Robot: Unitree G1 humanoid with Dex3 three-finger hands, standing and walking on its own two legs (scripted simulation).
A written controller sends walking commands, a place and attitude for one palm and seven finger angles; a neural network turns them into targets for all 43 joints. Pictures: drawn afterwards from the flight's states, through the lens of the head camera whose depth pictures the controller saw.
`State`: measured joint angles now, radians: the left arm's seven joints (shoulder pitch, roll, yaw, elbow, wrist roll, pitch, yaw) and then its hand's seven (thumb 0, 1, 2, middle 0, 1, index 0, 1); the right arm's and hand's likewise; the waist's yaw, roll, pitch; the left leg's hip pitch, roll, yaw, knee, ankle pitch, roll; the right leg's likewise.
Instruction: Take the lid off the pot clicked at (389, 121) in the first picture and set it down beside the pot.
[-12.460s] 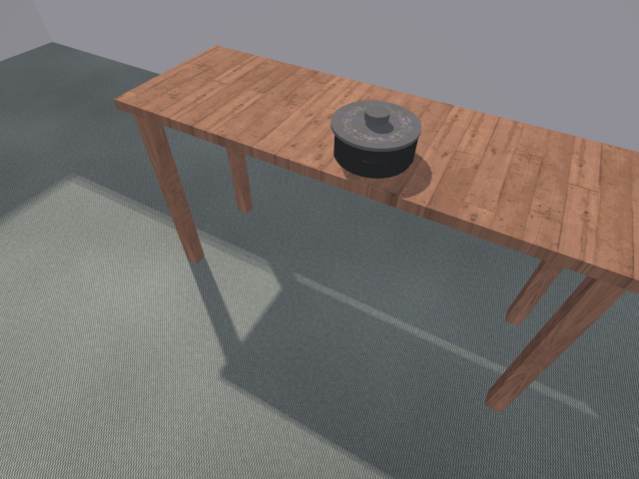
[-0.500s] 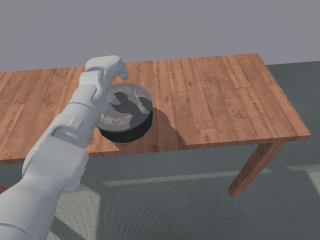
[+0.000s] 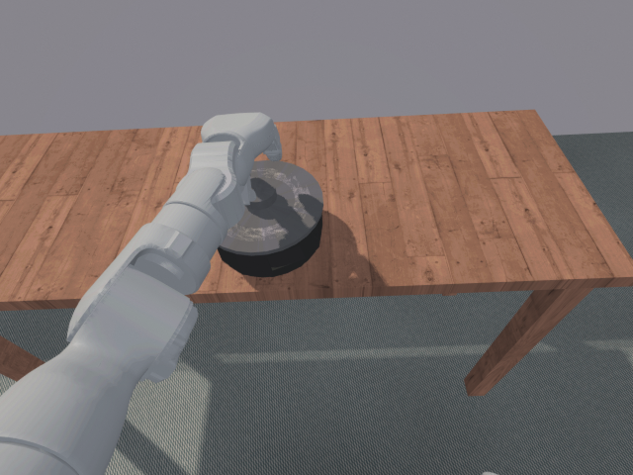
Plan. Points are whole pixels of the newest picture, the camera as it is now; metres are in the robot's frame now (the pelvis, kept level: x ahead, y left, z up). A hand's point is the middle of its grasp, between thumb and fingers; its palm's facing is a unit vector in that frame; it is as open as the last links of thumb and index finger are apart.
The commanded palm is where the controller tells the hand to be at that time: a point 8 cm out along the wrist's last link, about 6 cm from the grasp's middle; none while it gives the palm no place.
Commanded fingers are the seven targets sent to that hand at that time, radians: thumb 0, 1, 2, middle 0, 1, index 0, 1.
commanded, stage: move the open hand above the knob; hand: left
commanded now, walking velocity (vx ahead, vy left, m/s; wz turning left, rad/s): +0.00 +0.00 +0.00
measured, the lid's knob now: (258, 193) +0.52 +0.07 +0.05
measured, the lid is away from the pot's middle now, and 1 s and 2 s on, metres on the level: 0.00 0.00 0.00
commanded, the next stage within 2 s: lower the open fingers around the knob in 0.96 s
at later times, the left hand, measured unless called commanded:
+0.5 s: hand (238, 172) +0.48 +0.08 +0.13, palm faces -0.31 -0.04 -0.95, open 10.1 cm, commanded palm +0.47 +0.08 +0.19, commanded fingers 0.00 -0.30 1.42 -0.83 -0.08 -0.83 -0.08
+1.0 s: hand (241, 172) +0.48 +0.08 +0.13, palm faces -0.29 -0.04 -0.95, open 10.1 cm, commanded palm +0.48 +0.08 +0.19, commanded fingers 0.00 -0.30 1.42 -0.83 -0.08 -0.83 -0.08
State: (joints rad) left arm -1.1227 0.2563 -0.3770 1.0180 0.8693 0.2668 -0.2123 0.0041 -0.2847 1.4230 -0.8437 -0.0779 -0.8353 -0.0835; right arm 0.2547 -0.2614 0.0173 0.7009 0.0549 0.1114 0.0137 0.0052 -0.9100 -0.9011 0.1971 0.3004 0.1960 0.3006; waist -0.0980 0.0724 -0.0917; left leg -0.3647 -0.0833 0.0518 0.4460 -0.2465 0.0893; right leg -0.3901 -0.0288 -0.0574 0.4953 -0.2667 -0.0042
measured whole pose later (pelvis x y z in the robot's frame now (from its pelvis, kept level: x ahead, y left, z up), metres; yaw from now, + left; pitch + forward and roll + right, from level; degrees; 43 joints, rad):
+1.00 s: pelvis +0.00 +0.00 +0.00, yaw -1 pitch +9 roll +0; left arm -1.12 0.30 -0.33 1.03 0.87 0.23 -0.22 0.00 -0.29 1.42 -0.85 -0.08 -0.84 -0.08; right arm 0.25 -0.26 0.03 0.71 0.06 0.10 -0.02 0.01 -0.91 -0.90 0.20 0.30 0.20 0.30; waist -0.11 0.06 -0.08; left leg -0.35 -0.07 0.05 0.44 -0.24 0.08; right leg -0.38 -0.02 -0.05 0.48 -0.25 -0.01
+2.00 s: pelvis +0.01 -0.01 +0.00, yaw -2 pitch +12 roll +0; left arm -1.08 0.29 -0.31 1.13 0.88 0.22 -0.14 0.00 -0.28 1.42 -0.86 -0.09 -0.83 -0.08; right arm 0.30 -0.27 0.01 0.74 0.06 0.10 -0.02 0.01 -0.91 -0.90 0.20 0.30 0.20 0.30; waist -0.13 0.06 -0.10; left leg -0.42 -0.05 0.07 0.48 -0.27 0.07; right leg -0.43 0.01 -0.04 0.49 -0.26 -0.02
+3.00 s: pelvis +0.00 +0.00 +0.00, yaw -2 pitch +13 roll +0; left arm -1.12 0.28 -0.32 1.19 0.91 0.23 -0.11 0.00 -0.17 1.21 -0.65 -0.42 -0.67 -0.43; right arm 0.30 -0.26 0.01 0.74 0.06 0.09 -0.02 0.00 -0.91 -0.90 0.20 0.30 0.20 0.30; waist -0.14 0.06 -0.11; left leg -0.46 -0.06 0.07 0.51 -0.28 0.09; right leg -0.48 0.00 -0.03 0.52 -0.26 -0.01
